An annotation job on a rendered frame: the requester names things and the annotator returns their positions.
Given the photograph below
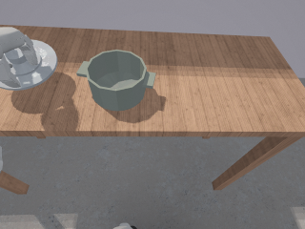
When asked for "knob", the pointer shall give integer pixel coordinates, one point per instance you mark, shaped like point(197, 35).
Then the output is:
point(16, 57)

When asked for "pot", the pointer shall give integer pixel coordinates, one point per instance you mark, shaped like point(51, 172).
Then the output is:
point(118, 79)

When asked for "lid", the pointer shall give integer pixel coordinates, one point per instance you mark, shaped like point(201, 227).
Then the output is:
point(30, 76)

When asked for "left robot shin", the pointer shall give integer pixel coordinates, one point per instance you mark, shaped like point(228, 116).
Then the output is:
point(124, 224)

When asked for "table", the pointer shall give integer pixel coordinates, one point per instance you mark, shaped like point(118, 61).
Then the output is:
point(206, 85)

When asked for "robot left hand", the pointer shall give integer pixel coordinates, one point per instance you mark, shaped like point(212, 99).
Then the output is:
point(10, 39)

